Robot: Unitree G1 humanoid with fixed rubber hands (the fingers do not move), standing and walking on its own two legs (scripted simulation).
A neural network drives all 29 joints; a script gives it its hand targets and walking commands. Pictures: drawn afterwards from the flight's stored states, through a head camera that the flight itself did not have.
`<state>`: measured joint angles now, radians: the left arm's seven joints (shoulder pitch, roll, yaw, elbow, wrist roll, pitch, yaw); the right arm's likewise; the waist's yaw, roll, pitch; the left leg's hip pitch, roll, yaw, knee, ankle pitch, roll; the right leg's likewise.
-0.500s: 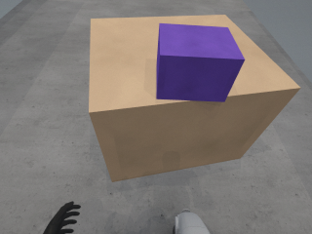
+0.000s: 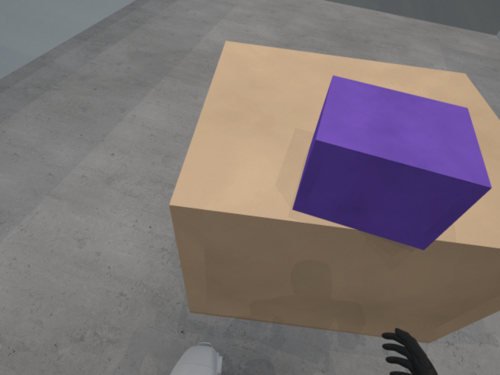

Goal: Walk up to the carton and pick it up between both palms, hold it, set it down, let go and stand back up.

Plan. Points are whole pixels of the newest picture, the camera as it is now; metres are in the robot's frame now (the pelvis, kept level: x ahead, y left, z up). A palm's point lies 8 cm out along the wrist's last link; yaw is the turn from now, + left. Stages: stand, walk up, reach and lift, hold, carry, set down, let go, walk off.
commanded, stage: walk up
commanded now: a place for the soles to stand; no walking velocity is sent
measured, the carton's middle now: (377, 160) +0.52 -0.21 +0.05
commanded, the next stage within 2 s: none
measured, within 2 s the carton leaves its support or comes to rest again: neither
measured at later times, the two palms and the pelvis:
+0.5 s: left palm (173, 313) +0.23 +0.16 -0.09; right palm (470, 366) +0.19 -0.38 -0.11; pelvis +0.10 -0.10 -0.01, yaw -2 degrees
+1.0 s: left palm (166, 306) +0.23 +0.17 -0.08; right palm (462, 338) +0.23 -0.35 -0.07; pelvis +0.10 -0.08 +0.01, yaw -2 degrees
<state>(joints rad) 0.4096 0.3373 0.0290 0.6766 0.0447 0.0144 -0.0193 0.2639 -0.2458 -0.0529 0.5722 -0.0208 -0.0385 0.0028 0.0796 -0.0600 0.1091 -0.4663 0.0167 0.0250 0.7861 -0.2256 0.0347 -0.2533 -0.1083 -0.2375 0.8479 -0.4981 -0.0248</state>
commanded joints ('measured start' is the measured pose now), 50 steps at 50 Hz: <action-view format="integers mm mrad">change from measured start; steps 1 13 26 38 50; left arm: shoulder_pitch -33 -59 -106 -157 -159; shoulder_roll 146 35 172 84 92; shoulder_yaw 35 37 51 30 30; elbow -155 -116 -167 -206 -183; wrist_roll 17 -33 -22 -50 -48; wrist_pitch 74 50 -15 17 -18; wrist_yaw -28 -30 45 69 26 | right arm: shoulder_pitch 203 -69 6 -100 -106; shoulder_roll -311 -210 -197 -291 -191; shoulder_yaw -89 -41 -15 -45 12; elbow -50 -55 -47 -25 -2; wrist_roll -32 -28 -3 14 29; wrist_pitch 13 -32 78 60 56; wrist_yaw -98 -61 -45 -2 7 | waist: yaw -138 -47 -48 -133 -80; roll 232 353 -216 195 74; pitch -27 30 -98 -138 -123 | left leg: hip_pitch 285 -48 -114 102 187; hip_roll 470 231 49 329 111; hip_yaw -975 -189 -92 -493 -190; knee -597 -366 370 -406 -309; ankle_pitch -965 -42 -402 -77 -74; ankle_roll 267 161 -61 260 15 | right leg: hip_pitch -551 -196 -11 -213 -124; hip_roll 6 -28 -212 77 17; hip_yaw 243 295 654 263 384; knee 494 146 -398 184 -315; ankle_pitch -144 137 522 -134 231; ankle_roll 38 47 -198 13 -32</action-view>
